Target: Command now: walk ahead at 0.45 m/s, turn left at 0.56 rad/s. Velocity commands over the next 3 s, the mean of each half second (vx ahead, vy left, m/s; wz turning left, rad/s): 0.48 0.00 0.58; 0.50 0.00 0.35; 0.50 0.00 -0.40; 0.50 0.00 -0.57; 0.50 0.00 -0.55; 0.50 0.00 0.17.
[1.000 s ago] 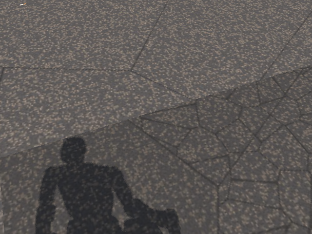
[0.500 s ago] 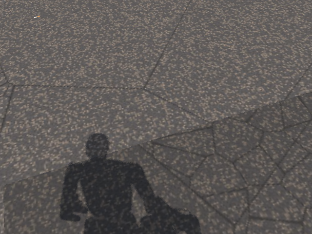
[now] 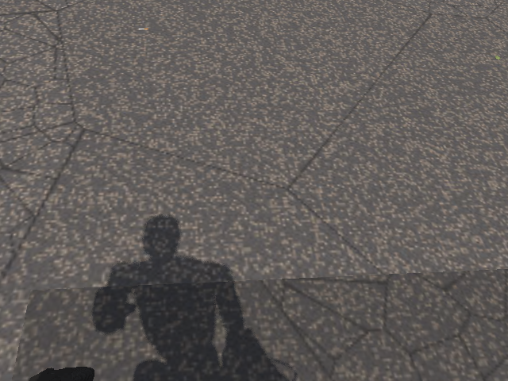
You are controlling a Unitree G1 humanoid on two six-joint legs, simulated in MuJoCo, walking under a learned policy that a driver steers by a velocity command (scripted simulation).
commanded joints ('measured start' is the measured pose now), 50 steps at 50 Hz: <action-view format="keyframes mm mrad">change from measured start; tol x32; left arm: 1 -195 25 -6 -109 -7 -21 -11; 8 -171 75 -6 -151 -16 -51 -36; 12 367 272 55 -40 28 -37 -13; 50 145 68 -23 -73 -2 25 -14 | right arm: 1 39 -182 -41 -44 4 -8 -11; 31 -459 -145 -19 -381 17 28 78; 36 -19 -382 -118 -289 16 48 39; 50 -208 -215 -37 -259 -24 -35 28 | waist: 1 -16 184 88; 10 138 221 -49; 12 157 -253 -392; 30 142 -11 94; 37 12 313 -381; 50 62 83 41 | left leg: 1 36 184 -194 -88 84 127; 10 -42 128 -211 261 510 60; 12 -583 -87 -70 890 -290 -34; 14 -743 33 -79 1088 -265 -27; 31 -574 89 133 406 167 12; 35 -2 -56 188 309 125 118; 37 457 375 -723 89 -43 373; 50 -61 184 42 -135 268 159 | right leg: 1 -93 24 -18 -101 39 14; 8 130 52 -38 -226 -57 -7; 12 1111 -393 590 -302 -274 -270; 19 493 -240 118 -511 -89 -197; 34 660 -235 -272 -159 590 -102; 35 516 -201 -288 73 526 -69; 37 -62 42 -82 683 -605 1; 38 -154 -10 13 724 -538 -13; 50 -83 -115 5 170 64 17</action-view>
